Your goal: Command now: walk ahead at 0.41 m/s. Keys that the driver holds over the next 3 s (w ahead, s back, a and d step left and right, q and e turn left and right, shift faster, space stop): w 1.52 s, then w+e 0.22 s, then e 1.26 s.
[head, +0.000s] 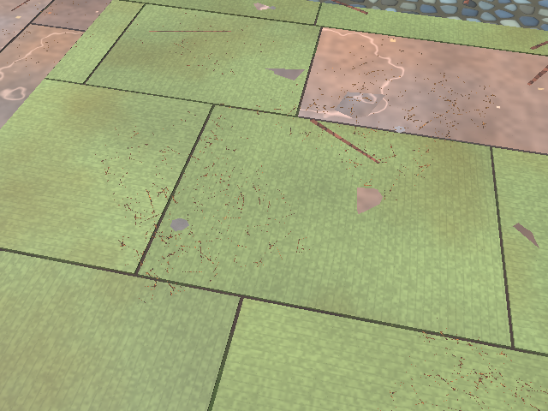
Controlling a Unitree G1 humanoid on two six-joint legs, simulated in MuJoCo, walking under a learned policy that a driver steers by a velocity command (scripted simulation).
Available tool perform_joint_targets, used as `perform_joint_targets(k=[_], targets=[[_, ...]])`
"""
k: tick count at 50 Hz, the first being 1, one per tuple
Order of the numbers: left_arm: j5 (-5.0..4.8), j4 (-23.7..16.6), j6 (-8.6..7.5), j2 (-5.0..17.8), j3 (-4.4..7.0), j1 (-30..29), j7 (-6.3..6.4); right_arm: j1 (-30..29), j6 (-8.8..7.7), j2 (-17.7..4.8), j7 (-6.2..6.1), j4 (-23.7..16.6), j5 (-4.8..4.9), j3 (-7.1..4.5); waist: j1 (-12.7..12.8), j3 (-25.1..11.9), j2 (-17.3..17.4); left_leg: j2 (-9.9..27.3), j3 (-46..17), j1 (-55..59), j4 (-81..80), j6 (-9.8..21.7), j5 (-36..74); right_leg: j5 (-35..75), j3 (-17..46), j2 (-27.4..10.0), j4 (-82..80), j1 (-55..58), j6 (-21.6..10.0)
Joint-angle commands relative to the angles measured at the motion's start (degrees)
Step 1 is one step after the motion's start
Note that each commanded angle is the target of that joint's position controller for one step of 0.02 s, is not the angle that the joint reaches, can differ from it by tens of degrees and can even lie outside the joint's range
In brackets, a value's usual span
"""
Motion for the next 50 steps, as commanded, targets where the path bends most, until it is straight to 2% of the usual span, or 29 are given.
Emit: perform_joint_targets(k=[1,4,6,8,10,11,12,13,14,15,16,17,18,19,22,27,31,36,38,39,40,41,42,43,44,45,46,47,50], targets=[[0.75,-6.8,-1.06,1.2,-0.11,-9.1,-1.43,3.5,0.90,-4.9,-0.71,-1.1,-0.05,0.02,-0.9,5.8,6.2,14.9,-13.0,10.7,-11.7,9.2,26.7,7.2,0.0,-4.4,-5.5,-21.3,0.6],[1.23,-10.0,-0.58,-1.2,-1.45,-16.3,-1.95,1.2,1.02,-8.4,-2.18,-2.5,-0.16,-0.24,-1.3,7.6,6.3,10.7,-5.8,-2.7,-16.2,8.0,23.2,18.6,-3.3,-1.3,-24.0,-6.8,2.8],[0.76,-11.2,-0.08,0.9,-1.10,-18.2,-1.75,3.3,0.41,-10.9,-2.44,-1.6,0.41,-0.92,-1.1,8.0,8.0,12.5,-5.9,-3.7,-18.7,8.0,21.1,22.2,-3.0,0.0,-29.8,-0.9,2.5],[0.44,-11.8,0.16,3.3,-0.46,-18.5,-1.64,3.4,0.20,-10.8,-2.40,-1.1,1.08,-1.22,0.1,8.5,7.9,14.4,-5.4,0.4,-17.6,7.1,24.1,23.3,-1.6,0.1,-34.1,0.0,0.9],[0.62,-11.0,0.16,5.7,0.76,-14.4,-1.49,2.4,0.71,-11.6,-2.22,-1.2,0.56,-1.66,3.2,4.4,8.6,15.4,-4.0,5.7,-10.1,5.5,41.6,21.2,-2.0,1.8,-34.5,5.5,-1.2],[0.58,-9.2,0.38,7.3,1.79,-8.1,-1.25,1.9,1.34,-11.8,-2.12,-1.4,0.05,-1.80,6.5,-0.1,9.0,14.5,-2.5,6.2,-1.9,4.4,51.1,19.0,-3.0,3.4,-33.5,12.9,-2.6],[0.34,-6.3,0.77,9.0,2.97,1.1,-0.91,1.6,1.95,-11.0,-2.09,-1.8,-0.39,-1.53,10.7,-5.3,8.4,12.2,-1.0,2.4,9.7,3.0,53.5,18.0,-3.5,4.0,-33.6,24.5,-4.2],[0.92,-4.3,1.14,12.7,3.95,10.5,-0.34,2.8,2.18,-8.4,-2.03,-3.3,-1.45,-0.53,12.9,-12.4,1.0,8.8,0.4,-11.2,28.6,1.5,35.4,13.7,9.9,-7.1,-32.8,41.4,-7.5],[2.05,-3.0,0.95,15.2,3.93,12.8,-1.17,11.1,1.00,1.0,-1.40,-3.3,-0.46,1.80,7.2,-21.5,-16.8,-2.6,-2.8,-28.4,48.7,-1.2,-9.5,-5.3,41.0,-20.2,-45.3,53.6,-16.7],[1.56,-3.3,0.56,9.8,2.53,9.8,-1.45,6.8,-0.52,-5.2,-0.94,-3.2,1.03,0.52,8.5,-16.2,-11.5,-0.2,-8.6,-34.1,56.3,0.2,-11.4,-11.5,46.7,-18.8,-52.5,48.5,-14.6],[1.38,-4.0,0.12,7.6,1.88,4.3,-1.44,0.3,-1.33,-8.7,-0.75,-5.4,2.43,-0.50,7.2,-6.7,-7.7,2.8,-6.7,-38.1,57.4,1.3,-6.4,-8.0,37.4,-17.7,-52.9,39.8,-12.2],[1.69,-4.9,-0.31,6.9,1.56,-0.4,-1.58,-3.1,-1.68,-9.2,-1.18,-6.3,2.11,-0.53,5.4,-3.2,-1.3,6.0,-5.7,-35.2,54.6,1.8,-0.5,0.3,29.7,-15.7,-53.9,30.8,-11.0],[2.42,-5.1,-0.71,6.0,1.38,-3.1,-1.82,-4.3,-1.47,-8.9,-1.62,-6.5,1.26,-0.98,3.5,-1.3,0.0,8.1,-5.2,-32.2,51.4,1.7,2.9,7.3,23.7,-13.5,-54.8,24.0,-10.2],[3.01,-4.9,-1.00,4.6,0.94,-4.4,-1.92,-3.0,-0.71,-8.1,-1.77,-6.2,0.87,-1.17,1.4,-1.4,-1.4,9.7,-5.8,-28.6,49.4,1.8,4.8,10.1,19.5,-11.4,-56.3,20.3,-9.7],[2.44,-3.1,-1.45,4.4,0.79,-2.7,-1.74,-3.3,1.13,-6.4,-2.02,-6.7,0.52,-1.22,0.0,0.6,-2.4,10.8,-4.6,-28.0,43.7,0.7,6.1,11.8,14.1,-10.1,-60.1,15.4,-11.0],[2.26,-1.0,-0.82,7.4,1.36,2.9,0.25,-14.6,1.04,-6.9,-1.90,-10.7,-0.49,-1.47,2.6,3.7,-0.3,10.9,-3.6,-37.1,27.4,-2.1,20.3,15.3,10.0,-9.7,-62.2,19.2,-10.6],[1.53,0.7,-0.23,8.3,1.36,7.4,0.86,-22.8,0.30,-5.6,-0.97,-12.9,0.02,-0.68,5.6,4.5,-0.5,8.3,-0.9,-34.3,15.1,-2.5,27.8,17.3,5.9,-8.4,-61.6,21.7,-8.8],[1.26,3.1,1.36,8.8,1.69,11.8,0.97,-29.5,-0.43,-6.2,0.81,-16.2,0.67,-0.13,7.2,5.8,-0.8,6.8,-0.7,-35.9,8.1,-1.0,22.1,21.2,6.1,-12.1,-56.8,31.9,-8.4],[1.17,3.1,1.96,9.6,2.06,11.2,1.11,-28.2,-0.76,-7.6,1.34,-16.5,0.80,-0.46,5.5,4.6,-2.2,5.7,-0.1,-32.6,6.4,0.5,17.5,27.4,6.6,-13.4,-53.5,34.6,-7.5],[1.19,2.8,2.21,10.1,2.21,10.1,1.14,-25.3,-0.90,-8.9,1.39,-16.0,0.80,-0.98,3.6,2.6,-3.2,4.2,1.1,-27.6,5.7,1.5,15.5,35.7,6.0,-13.1,-50.1,35.0,-6.8],[1.29,2.5,2.53,9.9,2.08,8.8,1.12,-18.5,-0.98,-10.7,1.21,-14.0,0.71,-2.07,-0.3,-1.5,-3.3,2.2,2.8,-17.9,4.4,3.1,15.6,45.3,4.0,-10.9,-42.0,33.9,-5.6],[1.85,1.6,2.60,8.2,1.30,8.7,1.17,-7.8,-0.97,-14.0,0.72,-11.0,0.40,-3.54,-4.5,-9.0,-2.1,4.5,0.5,-1.6,6.3,5.6,16.9,44.1,1.6,-7.8,-29.2,26.8,-3.8],[2.40,0.0,1.71,3.0,-0.38,13.2,0.78,0.9,-0.61,-19.8,0.27,-9.3,-0.89,-4.98,-4.4,-18.6,8.7,19.3,-22.2,22.0,6.2,13.3,11.5,24.2,-2.0,-0.3,-6.8,4.7,0.3],[1.77,0.9,0.27,1.3,-1.07,14.3,0.55,2.3,-0.24,-17.3,0.44,-8.6,-0.20,-4.22,-4.2,-23.1,16.4,25.2,-41.7,28.2,-2.9,17.8,5.0,-10.1,3.9,5.5,5.2,-7.5,1.4],[0.19,-0.2,-0.87,7.5,0.51,9.8,0.23,-1.5,-0.26,-13.4,0.46,-9.1,0.22,-2.86,-4.3,-15.5,12.2,23.1,-36.0,22.7,-4.3,14.9,1.9,-9.1,7.7,1.7,10.2,-13.3,0.2],[-0.56,-1.5,-1.45,8.3,0.69,5.5,0.16,-6.2,-0.22,-11.5,0.29,-10.3,0.04,-2.26,-3.0,-9.1,9.1,20.9,-27.3,14.5,-5.4,12.8,4.8,-4.0,5.9,-1.5,9.1,-14.1,-0.5],[0.03,-1.8,-1.46,7.7,0.77,3.3,0.47,-10.1,-0.30,-10.1,0.47,-10.8,-0.37,-1.82,-1.2,-4.5,5.2,18.5,-21.5,6.1,-7.7,11.7,9.2,0.8,4.6,-3.9,5.1,-12.2,-0.3],[0.84,-1.7,-0.85,7.4,1.24,3.1,0.76,-12.3,-0.59,-8.2,0.63,-11.2,-0.77,-1.25,0.6,-2.3,5.2,16.3,-17.4,0.6,-9.6,10.7,12.8,3.9,4.8,-5.8,1.5,-9.0,-0.1],[1.40,-1.3,1.16,3.9,0.86,5.1,0.83,-12.3,-1.13,-8.8,0.89,-10.1,-0.69,-1.36,3.2,-0.6,5.7,14.5,-11.7,-6.2,-13.7,11.6,18.9,7.6,4.1,-7.0,-3.0,-4.9,1.4]])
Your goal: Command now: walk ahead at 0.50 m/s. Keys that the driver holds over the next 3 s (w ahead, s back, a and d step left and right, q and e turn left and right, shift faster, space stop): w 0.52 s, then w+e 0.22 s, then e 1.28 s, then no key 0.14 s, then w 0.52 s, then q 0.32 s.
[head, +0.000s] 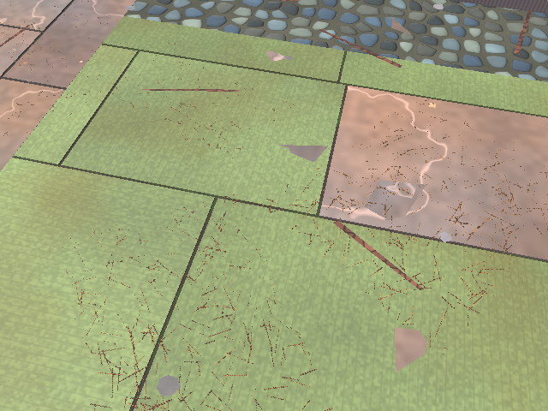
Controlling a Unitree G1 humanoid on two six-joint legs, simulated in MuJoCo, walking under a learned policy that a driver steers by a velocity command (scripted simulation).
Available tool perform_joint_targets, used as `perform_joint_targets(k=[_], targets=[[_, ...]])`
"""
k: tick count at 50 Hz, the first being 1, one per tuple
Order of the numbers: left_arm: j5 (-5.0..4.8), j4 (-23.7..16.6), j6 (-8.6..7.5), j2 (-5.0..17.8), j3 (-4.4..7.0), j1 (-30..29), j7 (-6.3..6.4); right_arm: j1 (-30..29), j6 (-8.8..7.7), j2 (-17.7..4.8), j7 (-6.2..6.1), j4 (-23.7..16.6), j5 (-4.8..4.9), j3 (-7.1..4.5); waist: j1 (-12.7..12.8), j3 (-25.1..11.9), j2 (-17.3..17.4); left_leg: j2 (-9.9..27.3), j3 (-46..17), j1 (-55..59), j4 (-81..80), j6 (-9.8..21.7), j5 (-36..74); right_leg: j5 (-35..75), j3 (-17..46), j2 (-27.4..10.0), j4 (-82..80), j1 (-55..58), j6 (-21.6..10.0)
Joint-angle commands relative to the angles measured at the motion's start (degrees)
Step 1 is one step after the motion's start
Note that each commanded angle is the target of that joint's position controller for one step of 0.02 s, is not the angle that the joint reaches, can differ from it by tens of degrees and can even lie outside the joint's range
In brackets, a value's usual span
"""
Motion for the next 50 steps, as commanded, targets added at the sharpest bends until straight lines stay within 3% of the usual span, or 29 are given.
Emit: perform_joint_targets(k=[1,4,7,12,15,16,17,18,19,20,21,22,23,25,26,29,34,38,40,42,43,44,45,46,47,48,49,50], targets=[[0.53,-2.8,0.68,2.6,0.87,1.9,0.34,-0.4,-1.26,-7.4,-0.19,-2.1,0.01,-1.48,1.8,-1.7,6.0,15.3,-13.9,4.5,-14.2,10.1,9.1,5.3,2.1,-4.0,-3.6,-6.9,1.2],[1.04,-5.0,0.63,2.5,0.90,-4.3,0.32,2.3,-0.86,-8.5,-1.19,-0.7,0.19,-1.72,0.4,0.1,5.1,14.2,-10.3,5.8,-15.3,9.5,11.8,14.5,1.5,-3.8,-14.1,-10.4,2.6],[0.80,-6.7,0.10,1.2,0.35,-10.6,-0.26,4.7,-0.50,-9.1,-1.79,0.4,0.59,-1.70,-1.6,1.3,5.4,12.3,-6.8,5.8,-15.9,7.8,10.6,22.9,-0.5,-1.8,-25.6,-7.4,2.5],[0.16,-9.6,-0.43,1.7,0.01,-18.2,-1.65,9.8,0.64,-9.9,-2.13,3.3,1.24,-2.06,-3.5,3.3,5.3,16.0,-7.3,14.9,-13.1,7.3,10.1,21.7,-0.3,-0.3,-33.5,-9.0,1.0],[0.12,-10.1,-0.90,3.5,0.51,-17.1,-2.47,9.1,1.61,-10.8,-2.49,3.7,1.36,-2.58,-1.5,1.8,6.2,18.0,-7.9,19.7,-8.5,5.9,17.6,15.3,-0.9,0.9,-35.5,-5.7,-1.2],[0.15,-9.4,-1.00,4.6,1.10,-13.9,-2.47,8.1,1.91,-11.3,-2.54,3.4,1.31,-2.72,0.6,-0.3,7.1,17.5,-7.2,19.8,-4.6,5.2,26.1,13.5,-2.4,2.5,-36.0,-0.3,-2.1],[0.27,-7.1,-0.99,6.4,2.27,-6.5,-2.23,7.1,2.31,-10.8,-2.55,3.2,1.18,-2.49,4.5,-4.6,6.7,15.0,-5.2,18.2,4.1,4.0,34.0,13.8,-4.1,4.4,-37.1,10.0,-3.5],[0.65,-4.2,-0.91,9.7,3.62,4.0,-1.73,7.5,2.44,-9.0,-2.63,2.3,0.54,-1.64,8.2,-12.3,4.3,11.9,-3.0,9.9,17.9,2.2,28.7,15.3,-0.1,0.6,-34.7,26.6,-6.1],[1.49,-2.7,-0.48,15.6,5.12,11.1,-1.39,14.3,1.39,-2.7,-1.97,1.3,0.12,0.36,6.7,-21.2,-8.6,2.8,-0.3,-14.0,41.1,-2.2,5.3,7.3,25.0,-14.1,-36.9,50.2,-15.3],[0.74,-2.4,-0.28,11.7,3.89,11.8,-1.57,13.4,-0.11,-3.4,-1.69,2.2,0.70,0.44,7.3,-24.4,-11.9,-0.8,-8.2,-23.5,50.9,-2.3,-24.7,1.1,40.8,-17.8,-46.2,53.4,-17.6],[0.43,-3.1,-0.44,8.7,2.80,7.2,-1.48,8.1,-1.13,-8.9,-1.34,0.7,2.43,-1.06,7.0,-15.6,-8.1,3.0,-10.2,-29.0,55.1,-1.1,-22.7,-1.8,33.8,-15.9,-47.4,46.7,-14.5],[0.63,-4.3,-0.51,6.9,2.25,2.4,-1.35,4.2,-1.56,-9.4,-1.45,-0.3,2.91,-1.12,5.5,-9.8,-4.4,6.2,-8.4,-29.1,53.3,-0.4,-17.2,1.0,26.0,-13.9,-48.6,38.1,-12.5],[1.03,-4.8,-0.63,5.2,1.73,-1.3,-1.50,2.2,-1.42,-8.9,-1.83,-0.6,2.19,-1.32,3.8,-5.5,-1.3,8.5,-7.3,-27.0,49.4,-0.7,-12.7,5.5,20.3,-11.6,-50.7,29.7,-11.5],[1.80,-4.7,-1.08,3.2,1.14,-3.9,-1.82,3.9,0.06,-6.9,-2.20,0.0,1.29,-1.56,0.5,-3.3,-2.9,10.9,-7.6,-20.2,44.4,-1.1,-8.0,10.4,14.0,-8.5,-54.3,20.9,-10.4],[1.64,-4.3,-1.31,3.5,1.24,-3.5,-1.87,4.7,0.71,-5.5,-2.26,0.2,1.15,-1.40,-0.1,-3.1,-2.7,11.2,-7.3,-19.0,43.0,-1.5,-7.2,12.3,12.3,-8.1,-55.5,19.2,-10.8],[1.09,-2.8,-1.46,6.0,1.86,-0.4,-1.13,-0.4,1.13,-5.5,-2.67,-2.2,0.08,-1.54,0.2,-0.6,-0.7,11.3,-6.6,-22.8,34.3,-3.6,-1.1,17.6,10.1,-7.4,-57.7,18.4,-12.2],[0.33,-1.3,-0.53,7.2,2.26,4.4,0.38,-11.2,0.17,-4.1,-2.04,-5.4,0.36,-1.10,3.1,1.0,-0.8,7.8,-5.5,-20.9,14.8,-5.3,12.9,17.0,6.7,-4.4,-57.2,19.3,-9.7],[-0.19,0.1,0.46,7.2,2.47,8.2,0.88,-17.7,-0.64,-4.6,-0.99,-7.6,0.90,-0.80,4.8,2.5,-1.5,5.6,-5.9,-18.8,7.6,-5.2,13.2,18.2,8.9,-5.5,-52.9,22.7,-9.1],[-0.16,0.0,1.44,7.9,2.96,8.1,1.46,-16.9,-1.18,-6.5,-0.74,-8.1,0.49,-1.37,3.5,1.1,-2.8,4.4,-6.6,-15.7,4.6,-4.3,11.1,24.8,10.6,-5.8,-47.2,25.5,-7.2],[-0.15,-1.2,2.20,7.8,3.22,6.0,1.81,-10.5,-1.65,-8.7,-0.96,-6.4,0.00,-2.30,0.1,-3.0,-3.9,3.3,-5.7,-6.4,2.3,-2.4,11.4,31.4,11.2,-4.0,-39.2,25.6,-4.8],[0.01,-2.5,2.26,6.3,2.79,5.0,1.79,-4.3,-1.89,-10.9,-1.39,-5.0,-0.74,-3.11,-2.6,-7.8,-2.4,5.7,-6.4,4.4,1.7,-0.5,18.7,30.3,9.6,-0.3,-30.7,22.0,-2.6],[1.31,-5.3,2.27,2.6,1.61,4.3,1.87,3.7,-1.69,-15.1,-2.06,-4.5,-2.06,-3.91,-4.9,-17.3,6.2,17.7,-16.1,21.7,6.5,2.9,37.4,11.1,5.9,5.2,-13.3,10.8,0.2],[0.68,-4.4,1.88,-2.3,0.20,17.1,1.58,3.2,-0.50,-16.2,-1.68,-4.8,-1.52,-3.75,0.3,-27.1,21.4,32.0,-32.9,36.9,8.0,12.5,45.5,-26.3,4.2,10.7,3.1,-4.4,2.6],[-0.44,-3.3,2.23,4.7,1.80,16.9,1.67,1.4,0.51,-11.6,-1.54,-6.3,-0.60,-2.87,-0.8,-26.9,15.7,29.1,-33.6,32.2,4.3,11.8,32.2,-22.7,7.6,6.4,8.6,-7.0,3.2],[-1.03,-4.7,2.94,7.5,2.82,10.4,1.92,-1.9,1.03,-8.3,-1.88,-7.2,-0.26,-1.98,-1.4,-18.3,11.4,25.7,-25.1,24.7,2.6,9.3,25.2,-18.5,5.1,4.3,9.2,-10.3,3.7],[-0.84,-5.4,3.97,7.0,3.04,7.6,2.41,-5.4,1.47,-7.5,-2.10,-7.1,-0.34,-1.60,-0.2,-12.9,8.1,22.9,-20.1,16.5,0.4,8.0,21.9,-15.0,3.5,2.3,7.8,-9.7,4.5],[-0.31,-5.7,5.19,6.7,3.49,6.8,2.79,-7.8,1.84,-6.7,-2.18,-7.1,-0.62,-1.32,1.0,-9.3,8.3,21.4,-16.5,9.1,-1.8,7.9,18.3,-12.7,3.1,0.7,6.3,-7.7,5.0],[-0.22,-6.2,6.31,5.2,3.50,7.5,2.87,-9.4,1.97,-7.2,-2.20,-6.9,-1.44,-1.51,2.4,-7.2,10.3,19.9,-13.0,2.4,-4.5,8.0,15.5,-10.3,2.3,0.1,5.2,-3.4,5.2]])
Over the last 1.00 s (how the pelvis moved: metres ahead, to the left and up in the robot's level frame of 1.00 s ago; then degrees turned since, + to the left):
0.55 0.01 0.00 0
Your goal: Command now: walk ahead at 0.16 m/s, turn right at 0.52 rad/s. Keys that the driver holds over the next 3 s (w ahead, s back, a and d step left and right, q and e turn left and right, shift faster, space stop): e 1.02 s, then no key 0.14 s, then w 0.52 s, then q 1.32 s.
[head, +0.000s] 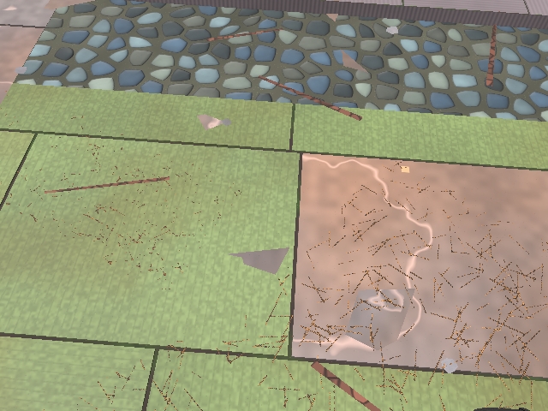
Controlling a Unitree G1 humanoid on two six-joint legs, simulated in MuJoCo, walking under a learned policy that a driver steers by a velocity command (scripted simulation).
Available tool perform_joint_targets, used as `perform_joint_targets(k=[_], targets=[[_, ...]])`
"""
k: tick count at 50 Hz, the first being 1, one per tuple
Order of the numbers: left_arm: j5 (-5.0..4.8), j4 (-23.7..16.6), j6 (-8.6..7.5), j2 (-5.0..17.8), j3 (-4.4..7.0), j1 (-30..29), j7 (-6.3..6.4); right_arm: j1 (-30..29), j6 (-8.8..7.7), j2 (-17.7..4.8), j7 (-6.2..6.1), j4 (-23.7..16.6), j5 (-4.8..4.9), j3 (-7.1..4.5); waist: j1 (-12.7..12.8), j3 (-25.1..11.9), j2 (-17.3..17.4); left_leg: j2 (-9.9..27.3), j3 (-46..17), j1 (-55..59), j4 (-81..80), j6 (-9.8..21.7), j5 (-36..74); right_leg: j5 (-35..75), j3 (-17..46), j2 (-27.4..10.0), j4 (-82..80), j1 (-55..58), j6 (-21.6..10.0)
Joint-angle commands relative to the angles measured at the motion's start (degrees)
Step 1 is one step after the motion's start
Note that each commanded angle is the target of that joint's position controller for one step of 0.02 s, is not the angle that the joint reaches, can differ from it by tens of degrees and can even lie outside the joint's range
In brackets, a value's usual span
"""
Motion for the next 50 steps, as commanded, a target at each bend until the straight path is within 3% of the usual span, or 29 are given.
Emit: perform_joint_targets(k=[1,5,10,13,15,16,17,18,19,20,21,22,24,29,35,38,39,40,41,42,43,45,47,50], targets=[[0.14,-3.7,2.33,3.8,1.80,4.9,0.76,0.7,0.44,-7.5,-0.52,-1.8,-1.05,-2.00,-0.7,-7.7,10.1,15.0,-10.1,8.6,-12.7,11.4,11.2,5.1,-0.4,-4.9,2.0,-4.8,1.2],[0.64,-7.0,2.77,2.8,1.75,1.1,0.22,0.1,0.52,-9.3,-1.54,-0.9,-0.34,-2.81,-0.9,-8.5,8.4,16.6,-5.0,10.0,-14.7,13.2,12.5,12.0,-1.1,-6.1,-8.0,-4.1,0.9],[0.64,-10.0,3.17,3.8,1.80,-4.4,-1.69,0.0,2.35,-11.6,-1.95,-0.4,0.73,-3.52,-2.3,-8.2,8.2,17.4,-0.2,12.1,-14.3,11.5,7.6,15.7,-4.2,-5.2,-19.7,1.3,-0.5],[0.69,-11.5,3.74,4.6,2.25,-5.7,-2.71,0.8,3.26,-13.0,-1.60,0.2,1.94,-4.04,-2.1,-7.5,8.4,18.6,0.2,15.5,-10.6,9.3,6.3,14.4,-5.7,-4.2,-27.3,3.9,-2.4],[1.10,-10.9,3.71,5.3,2.88,-3.4,-2.73,2.3,3.85,-12.0,-1.44,1.3,2.78,-3.99,-0.8,-7.8,6.5,16.2,2.8,14.0,-3.9,5.0,2.3,21.5,-6.8,-1.8,-37.4,11.2,-5.1],[1.21,-10.5,3.55,9.1,4.14,-1.0,-1.96,5.6,4.09,-9.5,-1.06,2.3,1.93,-3.49,-1.0,-8.0,-1.1,11.8,6.8,8.6,6.0,0.5,-4.3,34.7,-0.1,-4.9,-43.3,18.2,-7.8],[1.27,-11.7,3.48,16.0,5.40,0.2,-0.72,4.9,4.02,-6.1,-0.48,0.0,-1.11,-2.41,-3.1,-7.9,-18.9,3.0,10.7,-9.3,25.4,-5.4,-30.6,57.0,19.9,-19.1,-43.5,27.5,-15.8],[3.04,-12.8,2.09,15.7,4.85,0.6,-1.33,0.0,3.74,-7.8,-0.87,-1.7,-0.56,-2.90,0.4,-11.4,-14.0,-0.9,-0.6,-14.3,36.5,-5.7,-34.7,53.1,26.4,-22.7,-45.6,24.3,-23.6],[3.12,-12.9,0.79,14.0,4.40,-0.9,-1.79,-1.7,3.84,-9.5,-1.16,-1.9,0.99,-3.44,0.1,-10.5,-7.9,0.1,-3.9,-15.6,40.1,-4.7,-30.2,49.7,21.3,-19.6,-46.4,23.6,-21.8],[2.16,-13.0,0.04,12.8,4.16,-4.0,-1.54,-0.6,3.92,-9.5,-1.60,-1.4,1.53,-3.63,-1.7,-9.3,-5.9,0.9,-5.1,-16.5,39.2,-3.8,-24.7,45.7,17.4,-16.7,-46.2,22.7,-18.3],[1.26,-13.6,-0.02,10.7,3.51,-6.5,-1.22,0.2,4.05,-10.0,-2.19,-0.4,1.02,-3.93,-2.5,-9.2,-4.2,1.7,-6.0,-16.3,38.0,-3.7,-21.3,42.7,15.7,-15.1,-46.2,21.8,-15.9],[0.92,-14.0,0.20,9.8,3.03,-8.3,-0.85,0.7,4.15,-10.4,-2.49,-0.3,0.59,-4.19,-3.5,-8.9,-4.7,1.4,-6.1,-14.2,37.7,-3.9,-18.7,43.1,14.4,-14.1,-46.3,19.4,-15.2],[1.44,-14.6,0.36,9.2,2.59,-8.2,-0.35,1.8,4.00,-9.7,-2.38,-0.3,0.79,-4.24,-4.1,-10.3,-5.2,0.0,-6.1,-11.5,37.1,-4.2,-15.3,43.7,13.8,-12.8,-46.6,18.5,-15.4],[1.02,-14.8,0.82,10.4,2.95,-7.2,0.36,0.0,3.81,-7.9,-2.04,-1.3,1.05,-3.46,-2.6,-9.4,-6.0,-1.5,-7.4,-8.7,22.6,-5.5,-12.9,35.6,16.4,-11.5,-46.3,18.8,-15.2],[1.09,-15.7,1.62,10.9,3.02,-8.6,-0.31,0.9,2.92,-9.0,-0.95,-1.9,1.57,-3.52,-2.1,-8.5,-7.7,-3.4,-8.0,-0.8,11.9,-4.9,-14.9,33.5,22.9,-10.3,-44.8,15.6,-15.2],[0.41,-16.4,2.24,10.6,2.74,-10.6,-0.19,4.6,2.10,-9.3,-0.17,-1.4,1.68,-3.74,-4.3,-9.2,-7.8,-3.9,-7.4,6.0,-0.2,-3.4,-9.8,35.9,25.1,-8.1,-41.7,15.6,-13.0],[0.10,-16.6,2.51,10.0,2.53,-11.0,0.03,6.9,1.94,-10.0,-0.02,-0.8,1.49,-4.06,-5.4,-9.4,-6.9,-2.5,-7.2,11.3,-6.7,-2.4,-2.9,32.7,24.1,-6.1,-39.9,13.3,-10.8],[0.38,-16.9,2.60,7.7,1.87,-9.3,0.13,8.9,2.13,-13.4,-0.25,-0.7,0.62,-4.89,-4.7,-10.8,-0.6,6.4,-14.0,18.7,-8.9,0.8,1.2,21.3,20.0,-2.3,-32.9,6.9,-7.6],[0.16,-18.1,2.22,5.3,1.40,-6.6,-0.02,6.9,2.89,-18.2,-0.76,-1.0,-0.41,-5.72,-0.8,-8.6,16.2,17.6,-27.3,22.2,-10.0,9.1,13.5,-0.6,8.1,7.9,-22.5,-5.9,-4.0],[1.14,-17.5,1.60,10.6,2.87,-6.4,-0.19,6.1,2.74,-15.0,-0.77,-2.3,-1.42,-4.97,-2.5,-8.4,15.4,23.4,-32.4,18.8,-10.8,15.9,16.4,-6.4,6.8,5.4,-8.5,-8.5,-1.3],[0.67,-16.2,1.66,13.3,4.05,-5.3,-0.43,3.2,2.66,-12.2,-1.08,-3.6,-1.12,-4.08,-1.4,-7.4,10.7,20.8,-26.7,17.0,-10.1,14.8,15.4,-2.4,7.0,3.5,-2.1,-8.0,-0.4],[0.64,-14.5,2.78,11.1,3.94,-4.1,-0.31,0.1,3.00,-9.6,-1.65,-4.4,0.59,-3.36,-0.9,-5.2,9.1,14.3,-17.3,16.9,-9.2,10.2,10.4,4.2,5.4,2.4,2.6,-9.7,1.6],[0.19,-15.3,3.25,8.3,3.02,-5.5,-0.72,1.6,3.56,-9.9,-2.19,-4.2,0.72,-3.12,-2.2,-3.8,9.5,12.3,-12.3,16.8,-9.9,10.4,11.3,7.4,2.6,1.6,1.8,-10.3,2.9],[-0.02,-18.0,3.00,6.6,2.06,-9.9,-1.06,5.5,4.34,-11.6,-2.74,-3.8,0.29,-3.65,-5.4,-5.0,10.9,13.7,-10.3,22.6,-10.1,11.8,13.0,8.6,0.1,-0.8,-6.8,-11.1,4.0]])
Over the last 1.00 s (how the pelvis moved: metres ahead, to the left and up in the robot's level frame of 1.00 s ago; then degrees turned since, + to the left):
0.53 -0.02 -0.01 -12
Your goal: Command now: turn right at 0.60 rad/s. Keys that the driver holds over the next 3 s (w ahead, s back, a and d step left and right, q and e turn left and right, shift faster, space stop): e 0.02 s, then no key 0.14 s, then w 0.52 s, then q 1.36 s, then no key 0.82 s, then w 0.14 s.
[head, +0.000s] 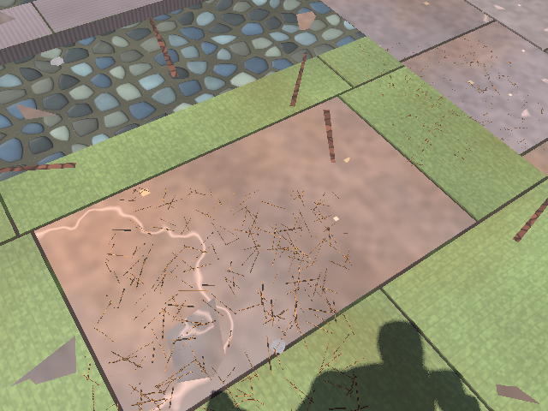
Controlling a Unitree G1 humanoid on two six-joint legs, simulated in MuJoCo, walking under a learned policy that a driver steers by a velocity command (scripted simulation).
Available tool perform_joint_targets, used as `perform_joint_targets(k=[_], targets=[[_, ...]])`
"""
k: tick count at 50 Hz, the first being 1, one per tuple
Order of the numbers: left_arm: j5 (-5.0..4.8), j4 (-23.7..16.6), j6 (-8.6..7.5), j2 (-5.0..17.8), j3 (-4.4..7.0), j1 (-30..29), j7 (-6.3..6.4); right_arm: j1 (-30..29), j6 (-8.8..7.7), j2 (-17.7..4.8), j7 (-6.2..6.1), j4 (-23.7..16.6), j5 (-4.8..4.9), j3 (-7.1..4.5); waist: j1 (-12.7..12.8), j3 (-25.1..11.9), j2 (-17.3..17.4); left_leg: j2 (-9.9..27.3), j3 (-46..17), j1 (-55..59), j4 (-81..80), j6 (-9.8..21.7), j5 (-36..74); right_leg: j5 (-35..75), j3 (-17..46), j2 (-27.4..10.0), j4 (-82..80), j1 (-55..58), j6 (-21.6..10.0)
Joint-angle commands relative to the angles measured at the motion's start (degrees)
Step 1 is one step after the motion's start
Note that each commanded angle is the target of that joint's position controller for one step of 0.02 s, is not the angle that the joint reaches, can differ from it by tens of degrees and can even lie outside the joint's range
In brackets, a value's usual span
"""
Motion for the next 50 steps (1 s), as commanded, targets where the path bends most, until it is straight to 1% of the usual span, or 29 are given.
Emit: perform_joint_targets(k=[1,3,7,8,9,10,11,12,13,14,16,18,20,25,29,31,33,34,35,36,37,38,39,40,41,42,44,47,50], targets=[[0.04,-6.7,-0.89,2.4,0.03,-4.5,-0.43,0.0,0.08,-10.8,-0.62,-3.6,-0.01,-2.49,-2.3,-5.6,12.4,14.2,-8.6,12.0,-6.6,12.4,20.8,0.7,-2.1,-3.2,-6.3,-5.1,1.2],[0.53,-7.4,-1.00,1.3,-0.70,-4.7,-0.80,-0.3,0.31,-12.3,-0.03,-3.8,0.36,-2.94,-2.6,-6.5,12.8,14.6,-6.9,9.7,-6.2,12.4,22.5,-0.5,-3.7,-3.7,-12.8,1.2,0.5],[0.62,-6.4,-0.72,2.2,-0.41,-1.7,-1.23,-0.8,0.26,-13.5,1.31,-3.4,1.88,-3.06,-1.1,-6.5,13.2,15.2,-6.2,7.7,-3.5,11.4,22.7,3.4,-6.5,-2.0,-26.3,10.3,-2.0],[0.72,-5.4,-0.70,2.0,-0.34,0.4,-1.36,-1.7,0.25,-13.1,1.42,-3.2,2.44,-2.81,0.4,-6.6,12.6,14.6,-5.5,6.3,-1.5,10.1,21.5,8.9,-7.2,-1.3,-33.7,14.7,-3.4],[0.71,-4.2,-0.68,2.2,-0.18,2.8,-1.35,-0.3,0.10,-11.5,1.61,-2.4,2.79,-2.22,1.3,-7.6,11.0,13.4,-4.1,2.7,0.4,7.7,14.0,13.3,-7.6,-0.4,-40.2,21.7,-5.2],[0.56,-3.7,-0.65,3.2,0.07,4.7,-0.98,2.3,-0.37,-7.8,2.20,-1.2,1.58,-0.94,1.6,-9.4,5.4,10.6,-0.9,-4.3,5.5,3.3,1.8,17.8,-1.8,-4.1,-42.1,31.4,-6.8],[0.70,-4.3,-0.70,8.0,0.70,7.4,0.00,1.8,-1.00,-2.0,3.15,-3.3,-1.90,1.31,0.7,-12.3,-11.7,4.0,5.0,-17.1,22.2,-2.5,-22.2,26.7,15.9,-18.7,-41.4,40.1,-12.0],[1.70,-3.6,-1.93,10.5,1.30,10.7,-0.84,-2.5,-1.40,-7.4,2.64,-4.9,0.30,-0.42,5.2,-10.6,-11.8,0.6,0.3,-25.3,31.9,-2.9,-25.6,8.8,26.5,-24.6,-47.5,33.3,-22.2],[1.83,-3.1,-3.41,8.5,0.75,9.5,-1.33,-4.5,-1.67,-10.8,2.48,-5.0,1.95,-1.59,5.3,-6.1,-7.3,2.8,-2.5,-27.8,36.1,-2.1,-21.0,-5.9,25.3,-21.9,-50.9,30.5,-21.6],[1.56,-2.4,-4.41,6.6,0.16,7.2,-1.23,-4.6,-1.86,-11.2,2.61,-4.8,2.41,-2.04,4.0,-2.2,-8.0,3.7,-3.1,-29.4,36.3,-1.1,-15.9,-13.4,22.4,-19.3,-52.5,28.2,-19.0],[1.28,-2.4,-5.36,4.8,-0.71,4.3,-0.62,-2.7,-2.31,-10.6,2.56,-3.0,1.80,-2.28,2.4,0.9,-7.9,4.6,-3.8,-29.3,34.8,-0.8,-7.6,-10.6,17.9,-16.2,-55.0,26.2,-16.4],[1.74,-2.3,-6.37,3.7,-1.07,4.7,-0.25,-1.6,-3.42,-9.1,2.92,-2.0,1.60,-2.15,1.6,0.4,-5.9,4.2,-3.4,-28.7,33.4,-0.7,-0.5,-3.6,14.6,-14.9,-56.1,26.8,-16.0],[1.58,-1.8,-7.15,3.6,-0.97,5.6,-0.18,-2.0,-4.10,-8.0,3.12,-1.8,1.47,-1.86,1.8,-0.4,-4.0,4.2,-3.5,-29.2,28.8,-1.4,4.1,1.7,11.9,-14.6,-56.6,28.4,-16.1],[1.01,0.2,-7.69,5.4,-0.24,7.3,-0.50,-5.5,-4.55,-6.0,3.65,-3.1,1.50,-0.66,3.2,0.6,-3.9,3.0,-2.8,-24.5,15.4,-3.0,9.5,6.3,7.5,-14.7,-56.9,25.6,-16.5],[0.41,2.3,-7.47,6.0,0.11,9.7,-0.81,-8.3,-5.10,-6.1,4.45,-4.7,1.82,0.05,4.4,2.4,-3.0,2.5,-2.4,-22.4,9.9,-1.9,8.7,7.7,6.2,-16.2,-55.7,25.4,-16.8],[0.13,3.0,-7.26,6.2,0.24,10.1,-0.88,-8.4,-5.54,-6.7,4.89,-5.3,2.01,0.16,3.9,2.6,-3.1,2.4,-2.5,-20.8,7.9,-0.4,6.9,9.1,6.4,-17.3,-54.5,26.5,-16.4],[0.01,3.5,-6.81,6.4,0.33,9.7,-0.88,-5.6,-5.95,-7.8,5.08,-4.9,2.15,-0.10,2.1,1.6,-3.6,1.5,-1.4,-16.0,6.1,1.4,5.5,13.1,6.3,-17.6,-51.9,27.3,-15.4],[0.08,3.5,-6.54,6.4,0.21,8.9,-0.83,-2.0,-6.05,-8.6,4.89,-4.0,2.08,-0.60,-0.3,-0.2,-3.6,0.0,0.0,-10.1,4.5,2.4,5.5,20.3,4.8,-16.3,-47.6,26.5,-14.2],[0.62,3.6,-6.29,4.8,-0.39,8.9,-0.63,5.2,-6.08,-10.7,4.40,-1.7,1.74,-1.79,-3.4,-4.8,-2.2,-1.5,0.8,-0.5,3.5,3.9,6.2,31.7,0.8,-12.6,-37.2,25.4,-12.1],[1.87,2.4,-6.18,2.3,-1.50,9.7,-0.16,13.4,-6.10,-14.7,4.00,-0.4,1.04,-2.82,-6.1,-13.2,4.0,6.5,-8.5,13.2,3.9,7.1,11.5,27.2,-3.6,-8.5,-20.3,18.6,-8.7],[2.35,0.0,-7.21,-2.3,-2.79,14.4,0.05,16.0,-5.74,-20.9,4.19,0.4,0.10,-3.89,-2.6,-18.3,22.1,18.9,-36.0,28.1,-3.2,17.2,10.3,-2.9,-4.8,2.4,0.3,-2.1,-3.2],[1.68,1.0,-8.29,2.2,-1.95,13.3,0.08,14.2,-5.85,-15.3,4.54,-0.5,1.31,-2.39,-3.6,-18.4,17.2,19.4,-41.5,28.2,-7.4,18.3,12.1,-11.0,2.0,1.0,8.4,-7.5,-2.5],[0.45,0.7,-8.72,4.7,-1.29,10.1,-0.29,10.3,-5.78,-12.7,4.43,-1.5,1.30,-1.59,-2.9,-13.1,12.9,18.2,-33.1,23.5,-5.9,16.8,18.0,-8.0,1.6,-1.8,10.9,-10.2,-2.9],[0.75,0.6,-8.82,4.4,-1.45,7.7,-0.23,7.6,-5.46,-11.1,4.25,-2.4,1.13,-1.22,-2.2,-10.5,7.6,15.6,-26.3,18.4,-4.9,15.5,25.2,-4.5,0.3,-4.1,9.6,-9.2,-3.1],[1.73,0.0,-8.70,4.2,-1.30,5.2,-0.06,5.5,-5.05,-9.8,4.07,-2.9,1.18,-0.86,-1.5,-7.8,4.9,13.6,-22.0,13.2,-5.2,14.8,31.6,-1.8,-0.4,-5.5,6.1,-8.1,-2.9],[2.05,-0.5,-8.27,3.7,-1.15,4.8,0.06,4.5,-4.83,-9.4,3.71,-3.2,0.75,-0.64,-0.1,-7.6,5.5,12.1,-19.3,9.3,-6.0,14.2,35.3,0.3,-0.1,-6.4,3.5,-4.5,-2.8],[1.93,-0.6,-7.07,1.7,-1.42,5.9,0.39,4.0,-4.58,-10.6,3.18,-3.6,0.45,-1.17,1.4,-7.8,7.3,10.6,-16.8,5.3,-7.2,14.9,40.4,1.9,-0.5,-5.5,-0.3,-0.8,-1.8],[2.05,-1.5,-5.82,1.0,-1.56,4.1,1.21,4.1,-3.90,-12.5,2.30,-3.7,1.12,-2.04,1.8,-7.8,7.2,9.9,-15.8,3.5,-7.5,15.1,40.8,5.3,-0.7,-4.0,-8.1,-0.8,-0.5],[1.95,-2.3,-5.27,0.5,-1.69,-0.1,1.32,4.8,-2.48,-12.8,1.37,-3.7,2.00,-2.39,0.6,-8.0,7.9,8.2,-15.7,2.7,-6.5,12.9,34.0,11.7,0.1,-2.9,-15.5,0.4,0.3]])
Over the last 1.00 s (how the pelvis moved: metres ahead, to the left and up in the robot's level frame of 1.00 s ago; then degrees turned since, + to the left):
0.08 -0.01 0.01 -36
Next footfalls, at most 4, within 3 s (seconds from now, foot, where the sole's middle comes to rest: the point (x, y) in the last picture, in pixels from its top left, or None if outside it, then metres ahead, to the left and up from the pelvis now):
0.20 right None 0.03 -0.15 -0.78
0.72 left None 0.30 0.07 -0.78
1.20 right None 0.43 -0.13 -0.78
1.60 left None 0.33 0.12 -0.78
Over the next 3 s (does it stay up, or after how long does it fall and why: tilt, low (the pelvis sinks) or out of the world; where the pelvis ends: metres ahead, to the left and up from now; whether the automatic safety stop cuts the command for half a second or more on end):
stays up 0.33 0.03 -0.01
